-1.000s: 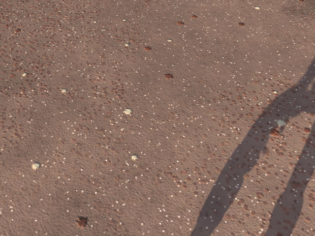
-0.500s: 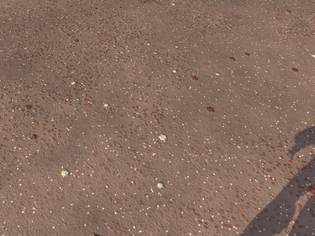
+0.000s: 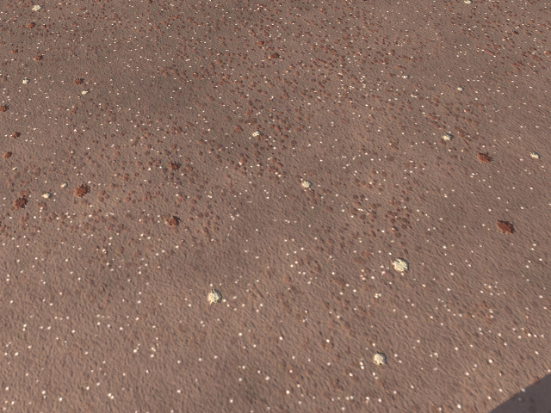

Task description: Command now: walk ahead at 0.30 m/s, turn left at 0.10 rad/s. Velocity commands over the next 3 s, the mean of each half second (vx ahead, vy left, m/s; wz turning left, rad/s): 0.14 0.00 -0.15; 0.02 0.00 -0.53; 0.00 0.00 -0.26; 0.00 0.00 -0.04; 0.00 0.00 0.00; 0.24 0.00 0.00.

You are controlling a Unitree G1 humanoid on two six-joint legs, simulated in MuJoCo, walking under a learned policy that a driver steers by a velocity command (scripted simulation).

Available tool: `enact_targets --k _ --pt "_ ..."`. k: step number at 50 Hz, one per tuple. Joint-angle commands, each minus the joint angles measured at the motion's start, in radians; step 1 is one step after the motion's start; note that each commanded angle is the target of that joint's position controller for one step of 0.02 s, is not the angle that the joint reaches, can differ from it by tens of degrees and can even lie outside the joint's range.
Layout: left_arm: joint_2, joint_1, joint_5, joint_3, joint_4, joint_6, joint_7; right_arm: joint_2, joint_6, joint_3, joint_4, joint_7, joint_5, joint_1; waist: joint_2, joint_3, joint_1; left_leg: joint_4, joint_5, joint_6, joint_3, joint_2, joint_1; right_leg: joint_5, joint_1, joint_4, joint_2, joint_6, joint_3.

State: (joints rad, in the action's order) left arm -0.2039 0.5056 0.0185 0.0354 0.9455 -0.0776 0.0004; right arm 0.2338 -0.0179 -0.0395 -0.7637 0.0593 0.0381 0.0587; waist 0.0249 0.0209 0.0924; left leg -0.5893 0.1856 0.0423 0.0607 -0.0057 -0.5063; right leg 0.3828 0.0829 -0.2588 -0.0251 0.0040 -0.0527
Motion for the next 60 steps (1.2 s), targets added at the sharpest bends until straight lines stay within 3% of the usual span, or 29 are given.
enact_targets --k 1,2,3,4,6,8,11,13,19,24,26,27,28,29,30,32,35,37,41,47,50,52,53,54,55,56,57,58,60 --pt "-0.18 0.007 -0.023 0.032 -0.011 -0.003 -0.011 0.08 -0.046 -0.021 -0.009 -0.034 0.01 0.185 -0.163 -0.077 -0.16 0.178 -0.165 0.067 0.042 0.069 0.378 -1.032 -0.114 -0.328 -0.145 -0.094 0.042" --pt "-0.143 -0.021 -0.031 0.017 -0.047 -0.009 -0.012 0.14 -0.057 -0.034 -0.043 -0.048 0.032 0.338 -0.108 -0.209 -0.22 0.149 -0.261 0.097 -0.115 -0.107 0.655 -0.685 -0.3 -0.529 -0.116 -0.071 0.031" --pt "-0.013 0.091 -0.066 -0.015 -0.076 -0.004 -0.008 0.261 -0.053 -0.061 -0.059 -0.058 0.027 0.402 0.204 -0.385 -0.184 0.127 -0.685 0.263 -0.531 -0.471 0.939 0.151 -0.594 -0.897 0.045 -0.026 -0.035" --pt "-0.153 0.045 -0.037 0.028 -0.045 0.012 -0.027 0.24 -0.043 -0.067 -0.07 -0.058 -0.033 0.421 0.076 -0.395 -0.204 0.138 -0.896 0.288 -0.53 -0.437 0.819 0.18 -0.571 -1.003 0.048 -0.039 0.102" --pt "-0.089 -0.047 -0.023 0.013 -0.057 0.013 -0.022 0.094 -0.051 -0.019 -0.059 -0.058 -0.032 0.229 0.058 -0.146 -0.124 0.203 -0.896 0.22 -0.283 -0.325 0.584 0.095 -0.612 -0.939 -0.018 -0.045 0.115" --pt "-0.083 -0.042 0.006 0.018 -0.04 0.038 -0.011 0.038 -0.052 0.004 -0.066 -0.066 -0.034 0.162 0.071 -0.064 -0.067 0.275 -0.802 0.158 -0.184 -0.234 0.426 0.026 -0.539 -0.829 -0.043 -0.029 0.09" --pt "-0.041 0.011 0.003 0.016 -0.004 0.068 0.0 0.06 -0.069 0.009 -0.084 -0.073 -0.023 0.156 0.066 -0.092 -0.023 0.306 -0.839 0.154 -0.073 -0.219 0.324 -0.045 -0.418 -0.76 0.0 -0.01 0.076" --pt "-0.049 -0.042 0.008 0.019 -0.018 0.079 -0.004 0.08 -0.069 0.006 -0.086 -0.078 -0.021 0.141 0.088 -0.07 -0.021 0.314 -0.766 0.151 -0.031 -0.213 0.29 -0.082 -0.429 -0.696 0.002 -0.009 0.06" --pt "-0.069 -0.237 0.012 0.02 -0.101 0.101 0.005 0.116 -0.027 -0.013 -0.103 -0.098 -0.016 0.206 0.076 -0.032 -0.082 0.318 -0.427 0.185 -0.033 -0.266 0.308 -0.091 -0.492 -0.577 -0.021 -0.027 0.019" --pt "-0.072 -0.287 0.007 0.023 -0.15 0.107 0.011 0.153 0.001 -0.034 -0.101 -0.102 -0.013 0.216 0.06 -0.019 -0.104 0.248 -0.336 0.187 -0.057 -0.314 0.363 0.015 -0.477 -0.465 -0.007 -0.054 -0.013" --pt "-0.067 -0.268 0.004 0.024 -0.161 0.098 0.013 0.169 0.011 -0.044 -0.1 -0.104 -0.018 0.205 0.043 -0.029 -0.086 0.163 -0.316 0.147 -0.03 -0.301 0.364 -0.047 -0.401 -0.319 0.013 -0.073 -0.031" --pt "-0.081 -0.25 0.004 0.027 -0.162 0.087 0.011 0.17 0.016 -0.048 -0.106 -0.103 -0.015 0.222 0.008 -0.041 -0.074 0.088 -0.239 0.097 0.001 -0.271 0.335 -0.159 -0.327 -0.203 0.016 -0.086 0.002" --pt "-0.168 -0.214 0.015 0.049 -0.161 0.074 0.003 0.132 0.02 -0.041 -0.093 -0.097 -0.01 0.251 -0.162 -0.07 -0.079 -0.117 -0.059 0.025 0.086 -0.186 0.242 -0.34 -0.227 -0.089 -0.113 -0.123 0.199" --pt "-0.296 -0.187 0.005 0.082 -0.176 0.073 -0.003 0.058 0.027 -0.021 -0.033 -0.1 -0.026 0.211 -0.354 -0.049 -0.065 -0.324 0.432 -0.05 0.124 0.03 -0.03 -0.77 -0.138 -0.056 -0.371 -0.295 0.562" --pt "-0.274 -0.093 -0.009 0.086 -0.143 0.081 -0.007 0.096 0.044 -0.025 -0.029 -0.106 -0.015 0.156 -0.203 -0.083 -0.016 -0.49 0.497 -0.056 -0.021 0.022 -0.056 -0.813 -0.127 -0.074 -0.375 -0.382 0.531" --pt "-0.208 -0.212 -0.012 0.069 -0.164 0.097 -0.017 0.096 0.047 -0.028 -0.032 -0.098 -0.028 0.147 -0.098 -0.019 -0.078 -0.524 0.333 -0.062 -0.082 -0.015 -0.08 -0.666 -0.198 -0.064 -0.247 -0.32 0.385" --pt "-0.175 -0.298 -0.017 0.058 -0.204 0.102 -0.015 0.125 0.048 -0.037 -0.039 -0.088 -0.006 0.173 -0.101 -0.068 -0.107 -0.507 0.22 -0.075 -0.076 -0.003 -0.045 -0.709 -0.185 -0.077 -0.161 -0.265 0.311" --pt "-0.2 -0.268 -0.017 0.066 -0.199 0.095 -0.01 0.109 0.055 -0.034 -0.027 -0.086 -0.015 0.17 -0.081 -0.088 -0.101 -0.47 0.21 -0.085 -0.082 0.0 -0.039 -0.692 -0.172 -0.082 -0.155 -0.263 0.319" --pt "-0.225 -0.234 -0.007 0.075 -0.198 0.099 -0.01 0.108 0.065 -0.03 0.005 -0.093 -0.019 0.121 -0.128 -0.067 -0.071 -0.353 0.215 -0.094 -0.096 0.004 -0.043 -0.51 -0.184 -0.067 -0.147 -0.263 0.388" --pt "-0.249 -0.253 0.004 0.086 -0.219 0.111 0.0 0.113 0.052 -0.023 0.047 -0.097 -0.029 0.09 -0.147 -0.068 -0.059 -0.206 0.231 -0.077 -0.107 0.037 0.06 -0.423 -0.251 -0.086 -0.129 -0.251 0.487" --pt "-0.252 -0.288 0.004 0.09 -0.23 0.116 0.007 0.118 0.04 -0.021 0.057 -0.102 -0.038 0.126 -0.162 -0.079 -0.076 -0.082 0.237 -0.055 -0.111 0.063 0.16 -0.466 -0.275 -0.109 -0.113 -0.221 0.543" --pt "-0.242 -0.341 -0.007 0.087 -0.238 0.121 0.008 0.11 0.028 -0.018 0.04 -0.109 -0.039 0.212 -0.15 -0.082 -0.131 0.148 0.119 -0.037 -0.096 0.068 0.313 -0.413 -0.333 -0.15 -0.068 -0.16 0.533" --pt "-0.21 -0.34 -0.015 0.077 -0.244 0.12 0.003 0.141 0.019 -0.024 0.035 -0.117 -0.029 0.237 -0.097 -0.079 -0.135 0.284 0.078 -0.02 -0.155 -0.005 0.407 -0.281 -0.41 -0.206 -0.015 -0.103 0.492" --pt "-0.127 -0.265 -0.013 0.056 -0.245 0.116 0.0 0.217 0.017 -0.034 0.055 -0.123 -0.011 0.211 0.127 -0.089 -0.085 0.39 0.135 0.035 -0.414 -0.262 0.479 0.011 -0.514 -0.411 0.108 -0.044 0.326" --pt "-0.183 -0.277 0.001 0.071 -0.25 0.117 -0.01 0.283 0.023 -0.048 0.077 -0.112 -0.006 0.148 0.213 -0.028 -0.089 0.395 -0.005 0.157 -0.581 -0.384 0.345 0.205 -0.613 -0.569 0.216 -0.025 0.181" --pt "-0.223 -0.274 0.017 0.08 -0.238 0.118 -0.011 0.227 0.022 -0.037 0.078 -0.104 -0.006 0.152 0.116 -0.015 -0.08 0.37 -0.094 0.199 -0.542 -0.371 0.297 0.186 -0.569 -0.713 0.157 -0.021 0.22" --pt "-0.218 -0.26 0.011 0.083 -0.215 0.12 -0.005 0.168 0.018 -0.02 0.082 -0.097 -0.018 0.101 0.068 0.007 -0.051 0.351 -0.136 0.182 -0.437 -0.304 0.274 0.123 -0.553 -0.769 0.147 -0.018 0.226" --pt "-0.208 -0.237 0.005 0.08 -0.196 0.124 0.001 0.145 0.017 -0.014 0.09 -0.093 -0.018 0.064 0.07 0.012 -0.035 0.334 -0.194 0.151 -0.34 -0.237 0.28 0.072 -0.542 -0.807 0.147 -0.006 0.215" --pt "-0.191 -0.227 0.004 0.072 -0.182 0.13 0.013 0.14 0.01 -0.01 0.086 -0.097 -0.02 0.08 0.12 -0.019 -0.049 0.301 -0.347 0.14 -0.255 -0.185 0.351 0.038 -0.547 -0.827 0.15 0.017 0.196"
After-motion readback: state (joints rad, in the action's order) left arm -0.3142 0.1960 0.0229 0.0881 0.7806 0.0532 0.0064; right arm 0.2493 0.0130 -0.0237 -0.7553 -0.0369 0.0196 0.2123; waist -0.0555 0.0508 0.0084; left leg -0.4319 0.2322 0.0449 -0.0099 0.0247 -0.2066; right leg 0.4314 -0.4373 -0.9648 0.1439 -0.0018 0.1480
